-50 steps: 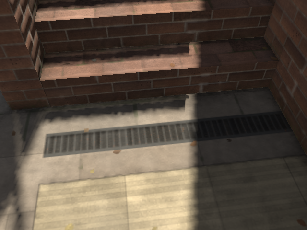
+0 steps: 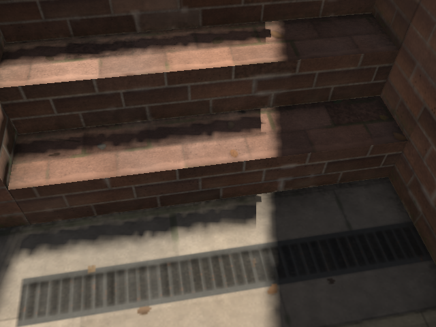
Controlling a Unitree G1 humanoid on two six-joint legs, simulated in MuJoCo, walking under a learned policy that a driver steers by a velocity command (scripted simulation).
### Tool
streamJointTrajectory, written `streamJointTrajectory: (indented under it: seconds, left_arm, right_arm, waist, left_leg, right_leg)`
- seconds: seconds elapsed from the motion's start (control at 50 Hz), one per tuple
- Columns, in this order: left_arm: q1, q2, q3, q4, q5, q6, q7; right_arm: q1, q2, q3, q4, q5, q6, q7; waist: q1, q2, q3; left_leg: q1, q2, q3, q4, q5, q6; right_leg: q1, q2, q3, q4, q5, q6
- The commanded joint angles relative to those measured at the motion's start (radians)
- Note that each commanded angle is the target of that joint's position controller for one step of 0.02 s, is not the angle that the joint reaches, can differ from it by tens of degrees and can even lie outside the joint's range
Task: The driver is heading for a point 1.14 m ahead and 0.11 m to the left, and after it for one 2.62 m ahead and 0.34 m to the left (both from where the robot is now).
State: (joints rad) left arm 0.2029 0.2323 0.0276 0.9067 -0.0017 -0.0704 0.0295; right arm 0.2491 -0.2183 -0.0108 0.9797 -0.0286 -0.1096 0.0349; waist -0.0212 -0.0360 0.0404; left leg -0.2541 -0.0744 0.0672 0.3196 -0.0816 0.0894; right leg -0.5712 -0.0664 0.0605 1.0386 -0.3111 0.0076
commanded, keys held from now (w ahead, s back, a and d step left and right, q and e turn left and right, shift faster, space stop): no key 0.06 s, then w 0.94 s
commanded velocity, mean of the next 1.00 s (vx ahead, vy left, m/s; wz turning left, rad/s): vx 0.39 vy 0.00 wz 0.00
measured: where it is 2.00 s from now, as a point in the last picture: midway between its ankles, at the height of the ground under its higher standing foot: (215, 267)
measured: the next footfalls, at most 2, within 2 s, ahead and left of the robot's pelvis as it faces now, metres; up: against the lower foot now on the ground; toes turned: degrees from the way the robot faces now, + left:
right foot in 0.22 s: +0.13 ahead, -0.14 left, +0.00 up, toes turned -1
left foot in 0.72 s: +0.41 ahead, +0.13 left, +0.00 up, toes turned +4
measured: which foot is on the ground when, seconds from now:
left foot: down 0.00-0.24, up 0.26-0.70, down 0.72-1.00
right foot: up 0.00-0.20, down 0.22-0.72, up 0.74-1.00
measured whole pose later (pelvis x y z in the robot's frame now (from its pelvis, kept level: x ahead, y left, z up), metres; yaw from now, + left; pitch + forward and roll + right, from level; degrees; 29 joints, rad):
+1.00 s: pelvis +0.39 +0.05 +0.01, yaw +1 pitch +1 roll +1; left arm 0.18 0.23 0.04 0.95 0.05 -0.07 -0.03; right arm 0.37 -0.22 -0.04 1.04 -0.01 -0.11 0.01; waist -0.02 -0.04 0.03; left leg -0.11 -0.06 0.07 0.26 -0.17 0.07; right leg -0.59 -0.10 -0.02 0.92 -0.16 -0.04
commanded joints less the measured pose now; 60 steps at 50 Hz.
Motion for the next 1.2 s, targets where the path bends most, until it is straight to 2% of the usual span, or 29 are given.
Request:
streamJointTrajectory:
  seconds: [0.02,0.06,0.12,0.18,0.22,0.24,0.26,0.28,0.3,0.36,0.4,0.5,0.58,0.64,0.68,0.7,0.72,0.74,0.76,0.78,0.8,0.82,0.84,0.86,0.92,1.0,1.1,1.16,1.2]
  left_arm:
    - [0.155,0.009,0.0,0.008,0.012,0.028,0.012]
    - [0.105,0.031,0.006,0.002,0.007,0.043,0.012]
    - [-0.022,0.09,0.023,-0.039,-0.005,0.044,0.007]
    - [-0.025,0.073,0.028,-0.031,-0.007,0.011,-0.004]
    - [0.092,0.07,0.039,0.021,-0.006,-0.003,-0.004]
    - [0.176,0.117,0.053,0.047,-0.003,-0.009,0.0]
    - [0.266,0.198,0.079,0.078,-0.011,-0.009,-0.004]
    - [0.308,0.159,0.069,0.075,-0.002,-0.024,-0.013]
    - [0.249,0.11,0.054,0.057,0.01,-0.04,-0.018]
    - [0.137,0.09,0.044,0.019,-0.009,-0.049,-0.029]
    - [0.174,0.082,0.041,0.036,0.002,-0.044,-0.031]
    - [0.237,0.119,0.047,0.063,-0.002,-0.038,-0.019]
    - [0.282,0.138,0.054,0.088,-0.011,-0.034,-0.017]
    - [0.278,0.148,0.064,0.101,-0.021,-0.027,-0.014]
    - [0.247,0.167,0.072,0.096,-0.024,-0.019,-0.011]
    - [0.231,0.16,0.07,0.091,-0.022,-0.017,-0.012]
    - [0.21,0.157,0.067,0.065,-0.01,-0.013,-0.013]
    - [0.275,0.074,0.041,0.04,-0.002,-0.028,-0.023]
    - [0.311,-0.005,0.015,0.047,-0.012,-0.053,-0.028]
    - [0.223,0.102,0.043,0.028,-0.04,-0.07,-0.029]
    - [0.2,0.106,0.044,0.051,0.033,-0.061,-0.038]
    - [0.186,0.072,0.04,0.056,0.046,-0.053,-0.04]
    - [0.192,0.054,0.036,0.06,0.057,-0.037,-0.041]
    - [0.208,0.04,0.031,0.07,0.065,-0.02,-0.048]
    - [0.144,0.035,0.022,0.048,0.053,-0.007,-0.061]
    - [-0.051,0.027,0.006,-0.009,0.045,-0.003,-0.068]
    - [-0.19,0.032,0.0,-0.044,0.031,-0.011,-0.064]
    - [-0.187,0.035,-0.001,-0.051,0.03,-0.021,-0.056]
    - [-0.05,0.034,0.005,-0.003,0.038,-0.035,-0.046]
  right_arm:
    - [-0.078,-0.126,-0.017,-0.061,0.0,-0.01,-0.02]
    - [-0.038,-0.148,-0.022,-0.043,0.011,0.004,-0.027]
    - [-0.004,-0.225,-0.053,-0.037,0.041,0.032,-0.04]
    - [0.014,-0.193,-0.054,-0.034,0.057,0.046,-0.058]
    - [0.012,-0.146,-0.041,-0.037,0.059,0.045,-0.059]
    - [-0.025,-0.091,-0.027,-0.057,0.057,0.035,-0.055]
    - [-0.059,-0.046,-0.018,-0.092,0.055,0.018,-0.051]
    - [-0.109,-0.116,-0.031,-0.109,0.045,0.004,-0.047]
    - [-0.089,-0.147,-0.042,-0.098,0.055,-0.001,-0.035]
    - [-0.098,-0.135,-0.048,-0.08,0.044,0.002,-0.025]
    - [-0.119,-0.107,-0.046,-0.08,0.042,0.01,-0.025]
    - [-0.257,-0.068,-0.033,-0.122,0.044,0.022,-0.027]
    - [-0.355,-0.076,-0.029,-0.15,0.055,0.019,-0.016]
    - [-0.382,-0.096,-0.03,-0.173,0.056,0.012,-0.003]
    - [-0.296,-0.135,-0.044,-0.154,0.062,0.003,-0.001]
    - [-0.18,-0.164,-0.063,-0.114,0.061,0.001,-0.006]
    - [-0.001,-0.213,-0.088,-0.057,0.053,-0.002,-0.01]
    - [0.153,-0.307,-0.11,-0.037,0.023,-0.001,-0.019]
    - [0.209,-0.294,-0.102,-0.016,0.022,0.002,-0.006]
    - [0.139,-0.218,-0.08,-0.022,0.031,-0.005,-0.001]
    - [0.068,-0.188,-0.08,-0.024,-0.036,0.005,-0.013]
    - [0.004,-0.142,-0.068,-0.037,-0.032,0.005,-0.014]
    - [-0.014,-0.116,-0.058,-0.037,-0.017,0.004,-0.015]
    - [-0.01,-0.1,-0.05,-0.03,-0.01,0.001,-0.017]
    - [0.034,-0.117,-0.049,-0.006,0.017,-0.013,-0.021]
    - [0.117,-0.096,-0.039,0.018,0.018,-0.017,-0.026]
    - [0.184,-0.12,-0.04,0.031,0.014,-0.018,-0.035]
    - [0.192,-0.129,-0.036,0.04,0.013,-0.011,-0.039]
    - [0.159,-0.13,-0.031,0.04,0.02,0.002,-0.04]
  waist:
    - [0.077,0.116,-0.122]
    - [0.053,0.116,-0.132]
    - [-0.005,0.138,-0.054]
    - [0.01,0.112,-0.023]
    - [0.056,0.067,-0.049]
    - [0.08,-0.04,-0.054]
    - [0.09,-0.249,-0.034]
    - [0.13,-0.22,-0.017]
    - [0.084,-0.131,-0.022]
    - [0.037,-0.041,-0.024]
    - [0.038,-0.047,-0.027]
    - [0.074,-0.06,-0.001]
    - [0.101,-0.075,0.042]
    - [0.083,-0.081,0.064]
    - [0.024,-0.095,0.028]
    - [-0.032,-0.088,-0.035]
    - [-0.101,-0.035,-0.15]
    - [-0.115,0.157,-0.303]
    - [-0.099,0.345,-0.414]
    - [-0.1,0.26,-0.288]
    - [-0.035,0.109,-0.128]
    - [0.001,0.07,-0.069]
    - [0.03,0.09,-0.047]
    - [0.046,0.117,-0.058]
    - [0.06,0.142,-0.031]
    - [0.021,0.123,0.018]
    - [-0.009,0.113,0.027]
    - [0.003,0.114,0.038]
    - [0.067,0.09,-0.044]
  left_leg:
    - [-0.117,0.243,-0.081,-0.087,0.562,0.167]
    - [-0.098,0.257,-0.109,-0.092,0.357,0.157]
    - [-0.066,0.305,-0.258,-0.167,-0.261,0.161]
    - [-0.017,0.317,-0.317,-0.131,-0.433,0.138]
    - [-0.084,0.253,-0.278,-0.013,-0.426,0.101]
    - [-0.23,0.165,-0.17,0.169,-0.368,0.055]
    - [-0.462,0.028,0.011,0.405,-0.378,0.002]
    - [-0.594,0.06,-0.071,0.596,-0.458,0.001]
    - [-0.618,0.109,-0.131,0.685,-0.378,0.013]
    - [-0.59,0.175,-0.133,0.676,-0.171,-0.004]
    - [-0.544,0.168,-0.1,0.636,-0.082,-0.034]
    - [-0.457,0.15,-0.062,0.403,0.068,-0.068]
    - [-0.4,0.136,-0.046,0.276,0.093,-0.063]
    - [-0.372,0.138,-0.055,0.222,0.023,-0.03]
    - [-0.226,0.109,-0.03,0.194,-0.031,-0.007]
    - [-0.062,0.076,-0.007,0.182,-0.03,0.009]
    - [0.183,0.098,-0.035,0.197,-0.011,0.043]
    - [0.57,0.34,-0.389,0.179,-0.134,0.165]
    - [0.686,0.466,-0.769,-0.011,-0.313,0.257]
    - [0.589,0.426,-0.694,-0.047,-0.353,0.205]
    - [0.355,0.411,-0.494,-0.043,-0.165,0.143]
    - [0.212,0.365,-0.39,-0.069,-0.024,0.112]
    - [0.126,0.334,-0.319,-0.093,0.07,0.094]
    - [0.078,0.314,-0.27,-0.108,0.137,0.096]
    - [0.053,0.289,-0.195,-0.165,0.171,0.112]
    - [0.105,0.268,-0.155,-0.214,0.116,0.114]
    - [0.19,0.272,-0.124,-0.172,0.234,0.093]
    - [0.249,0.298,-0.128,-0.086,0.399,0.087]
    - [0.269,0.263,-0.095,0.113,0.613,0.062]
  right_leg:
    - [0.257,-0.01,-0.016,-0.211,0.132,0.02]
    - [0.283,-0.003,-0.017,-0.299,0.178,0.026]
    - [0.194,0.011,-0.046,-0.363,0.082,0.001]
    - [0.216,0.022,-0.078,-0.516,0.037,-0.044]
    - [0.38,0.011,-0.053,-0.602,0.018,-0.086]
    - [0.503,-0.093,0.099,-0.683,-0.064,-0.136]
    - [0.62,-0.234,0.37,-0.824,-0.213,-0.231]
    - [0.668,-0.322,0.528,-0.867,-0.177,-0.287]
    - [0.66,-0.302,0.469,-0.845,-0.113,-0.265]
    - [0.61,-0.226,0.281,-0.89,0.092,-0.2]
    - [0.576,-0.176,0.177,-0.904,0.246,-0.189]
    - [0.526,-0.133,0.052,-0.925,0.331,-0.18]
    - [0.543,-0.154,0.032,-0.919,0.282,-0.179]
    - [0.598,-0.201,0.043,-0.887,0.307,-0.169]
    - [0.605,-0.197,0.016,-0.797,0.46,-0.144]
    - [0.572,-0.162,-0.018,-0.669,0.62,-0.125]
    - [0.47,-0.107,-0.058,-0.45,0.673,-0.1]
    - [0.111,0.002,-0.105,-0.07,0.363,-0.042]
    - [-0.103,0.125,-0.002,0.183,-0.267,-0.019]
    - [-0.208,0.065,0.064,0.288,-0.235,-0.046]
    - [-0.143,0.018,0.027,0.21,-0.083,-0.089]
    - [-0.064,-0.013,0.009,0.14,-0.018,-0.093]
    - [0.003,-0.028,-0.004,0.099,0.002,-0.088]
    - [0.058,-0.027,-0.021,0.095,0.019,-0.081]
    - [0.043,-0.05,-0.053,0.013,0.108,-0.061]
    - [-0.008,-0.04,-0.09,-0.23,0.24,-0.036]
    - [0.064,0.011,-0.12,-0.428,0.279,-0.049]
    - [0.135,0.04,-0.123,-0.502,0.178,-0.072]
    - [0.314,0.097,-0.158,-0.608,0.172,-0.1]
Velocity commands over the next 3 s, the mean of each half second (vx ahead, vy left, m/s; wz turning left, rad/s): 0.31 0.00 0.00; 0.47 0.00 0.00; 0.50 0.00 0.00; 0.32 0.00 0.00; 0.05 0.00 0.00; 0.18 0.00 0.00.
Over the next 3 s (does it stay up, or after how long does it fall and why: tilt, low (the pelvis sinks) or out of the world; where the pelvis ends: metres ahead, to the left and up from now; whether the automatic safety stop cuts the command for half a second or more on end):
stays up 0.69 0.02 0.01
